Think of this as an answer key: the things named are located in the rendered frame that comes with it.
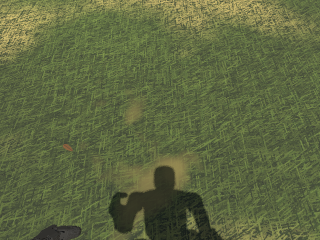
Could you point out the left robot hand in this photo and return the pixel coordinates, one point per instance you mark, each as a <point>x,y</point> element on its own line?
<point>55,232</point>

